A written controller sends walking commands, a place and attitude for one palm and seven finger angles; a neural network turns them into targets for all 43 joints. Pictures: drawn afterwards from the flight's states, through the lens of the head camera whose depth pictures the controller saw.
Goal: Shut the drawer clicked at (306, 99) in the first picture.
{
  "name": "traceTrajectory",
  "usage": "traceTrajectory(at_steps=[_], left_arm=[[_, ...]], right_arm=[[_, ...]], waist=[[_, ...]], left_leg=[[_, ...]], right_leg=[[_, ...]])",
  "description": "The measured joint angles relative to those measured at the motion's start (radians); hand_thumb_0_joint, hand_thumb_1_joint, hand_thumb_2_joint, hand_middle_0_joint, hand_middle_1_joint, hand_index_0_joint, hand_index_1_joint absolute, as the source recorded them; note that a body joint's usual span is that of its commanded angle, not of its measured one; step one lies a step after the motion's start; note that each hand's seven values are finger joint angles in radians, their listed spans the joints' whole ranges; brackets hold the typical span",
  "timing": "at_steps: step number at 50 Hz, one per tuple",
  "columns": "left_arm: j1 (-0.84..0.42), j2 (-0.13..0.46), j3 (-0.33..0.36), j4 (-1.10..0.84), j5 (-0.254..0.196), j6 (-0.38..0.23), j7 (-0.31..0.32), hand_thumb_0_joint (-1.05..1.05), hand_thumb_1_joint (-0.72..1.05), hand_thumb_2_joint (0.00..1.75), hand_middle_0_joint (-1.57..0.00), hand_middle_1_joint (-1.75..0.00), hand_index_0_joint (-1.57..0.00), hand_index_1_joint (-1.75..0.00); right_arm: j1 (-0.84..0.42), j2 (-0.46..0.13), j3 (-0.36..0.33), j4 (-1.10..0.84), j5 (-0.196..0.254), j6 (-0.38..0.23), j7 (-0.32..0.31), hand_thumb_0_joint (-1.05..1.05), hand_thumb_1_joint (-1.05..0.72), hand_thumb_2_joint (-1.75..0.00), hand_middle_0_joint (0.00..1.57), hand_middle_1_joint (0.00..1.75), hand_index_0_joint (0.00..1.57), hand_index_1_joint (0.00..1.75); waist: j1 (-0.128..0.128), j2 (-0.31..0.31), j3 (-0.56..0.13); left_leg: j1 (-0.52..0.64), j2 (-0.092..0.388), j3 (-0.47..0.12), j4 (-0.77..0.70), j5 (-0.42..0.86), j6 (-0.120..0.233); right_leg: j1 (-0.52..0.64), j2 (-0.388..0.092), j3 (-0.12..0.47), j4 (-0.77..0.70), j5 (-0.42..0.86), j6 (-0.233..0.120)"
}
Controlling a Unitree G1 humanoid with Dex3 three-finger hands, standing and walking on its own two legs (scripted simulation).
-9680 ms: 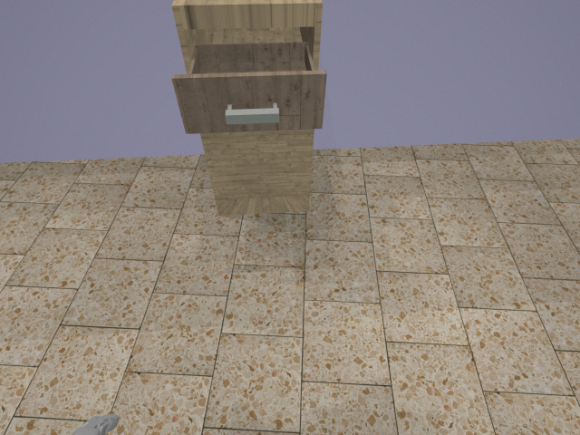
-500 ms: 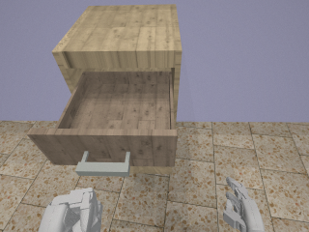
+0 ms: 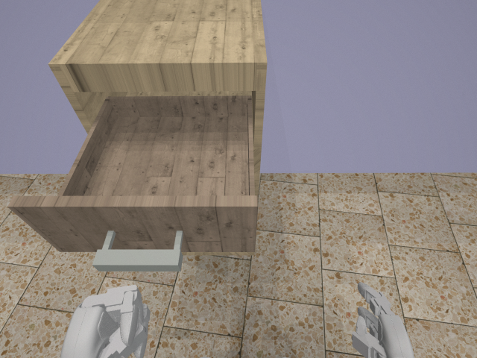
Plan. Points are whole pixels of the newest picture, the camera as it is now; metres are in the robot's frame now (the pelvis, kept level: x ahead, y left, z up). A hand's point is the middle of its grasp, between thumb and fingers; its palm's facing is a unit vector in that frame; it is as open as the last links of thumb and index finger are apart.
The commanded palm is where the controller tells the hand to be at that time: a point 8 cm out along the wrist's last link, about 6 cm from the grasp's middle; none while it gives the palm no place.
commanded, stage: bring the fist close to the handle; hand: left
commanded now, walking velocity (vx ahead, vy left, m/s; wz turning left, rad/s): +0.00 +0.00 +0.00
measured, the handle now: (142, 248) +0.29 +0.18 +0.03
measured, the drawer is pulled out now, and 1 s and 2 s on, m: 0.29 0.29 0.21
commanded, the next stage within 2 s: push the drawer shut in 0.86 s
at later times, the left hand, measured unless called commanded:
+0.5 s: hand (155, 307) +0.20 +0.14 +0.03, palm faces +0.03 -1.00 +0.01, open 3.3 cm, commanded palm +0.16 +0.19 +0.03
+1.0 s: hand (153, 311) +0.19 +0.14 +0.03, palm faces +0.03 -1.00 +0.00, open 3.3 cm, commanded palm +0.17 +0.19 +0.03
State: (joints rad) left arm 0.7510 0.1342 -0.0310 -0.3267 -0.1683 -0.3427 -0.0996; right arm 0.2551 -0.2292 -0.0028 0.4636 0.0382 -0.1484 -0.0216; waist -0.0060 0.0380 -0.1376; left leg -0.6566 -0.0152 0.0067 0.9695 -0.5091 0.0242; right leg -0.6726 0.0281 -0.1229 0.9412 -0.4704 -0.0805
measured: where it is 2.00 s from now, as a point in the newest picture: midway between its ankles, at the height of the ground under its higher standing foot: outside the picture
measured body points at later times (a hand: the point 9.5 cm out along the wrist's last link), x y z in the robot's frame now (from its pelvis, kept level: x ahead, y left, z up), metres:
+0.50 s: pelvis -0.01 +0.02 -0.03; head +0.05 +0.02 +0.42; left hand +0.19 +0.19 +0.03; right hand +0.17 -0.20 -0.10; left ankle -0.02 +0.10 -0.68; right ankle +0.00 -0.07 -0.68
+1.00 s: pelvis -0.01 +0.02 -0.03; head +0.06 +0.02 +0.42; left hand +0.18 +0.19 +0.03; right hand +0.18 -0.20 -0.10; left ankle -0.02 +0.10 -0.68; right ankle +0.00 -0.07 -0.68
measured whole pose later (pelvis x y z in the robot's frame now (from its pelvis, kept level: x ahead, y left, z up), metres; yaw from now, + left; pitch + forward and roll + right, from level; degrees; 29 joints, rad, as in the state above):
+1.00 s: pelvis -0.01 +0.02 -0.03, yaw -1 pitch +17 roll -2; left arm 0.59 0.12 -0.12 -0.24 -0.09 -0.39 0.04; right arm 0.24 -0.22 0.02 0.40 0.01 -0.08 0.01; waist -0.01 0.04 -0.17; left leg -0.86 -0.02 0.02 1.14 -0.57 0.06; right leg -0.87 0.01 -0.12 1.10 -0.52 -0.06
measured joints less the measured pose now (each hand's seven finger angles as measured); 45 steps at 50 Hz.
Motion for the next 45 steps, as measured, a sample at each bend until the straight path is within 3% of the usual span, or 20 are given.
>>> traceTrajectory(at_steps=[10,20,36,45], left_arm=[[-0.085,-0.013,-0.025,0.060,0.011,-0.101,0.029,0.01,0.90,0.90,-1.40,-1.60,-1.40,-1.60],[-0.199,-0.017,-0.058,0.117,0.049,-0.036,0.089,0.02,0.90,0.90,-1.40,-1.60,-1.40,-1.60],[-0.185,-0.014,-0.078,0.099,0.073,-0.046,0.142,0.02,0.90,0.90,-1.40,-1.60,-1.40,-1.60],[-0.172,-0.020,-0.098,0.091,0.080,-0.045,0.131,0.01,0.90,0.90,-1.40,-1.60,-1.40,-1.60]], right_arm=[[-0.033,-0.006,0.006,-0.008,-0.018,-0.019,0.012,0.02,-0.91,-0.90,0.20,0.30,0.20,0.30],[-0.022,0.012,0.028,-0.031,-0.025,0.017,0.019,0.02,-0.91,-0.90,0.20,0.30,0.20,0.30],[-0.004,0.003,0.026,-0.047,-0.032,0.057,0.027,0.02,-0.91,-0.90,0.20,0.30,0.20,0.30],[-0.013,0.004,0.026,-0.059,-0.031,0.062,0.027,0.02,-0.91,-0.90,0.20,0.30,0.20,0.30]], waist=[[0.003,0.004,0.006],[-0.005,0.004,-0.015],[-0.008,0.001,-0.025],[-0.006,0.000,-0.030]], left_leg=[[-0.115,-0.004,-0.001,0.094,-0.022,0.013],[-0.177,-0.007,0.016,0.148,-0.044,0.027],[-0.206,-0.009,0.018,0.170,-0.057,0.036],[-0.211,-0.011,0.015,0.173,-0.060,0.036]], right_leg=[[-0.107,-0.009,-0.006,0.080,-0.015,0.006],[-0.174,-0.015,0.008,0.136,-0.032,0.018],[-0.200,-0.017,0.010,0.152,-0.041,0.028],[-0.203,-0.018,0.007,0.154,-0.045,0.028]])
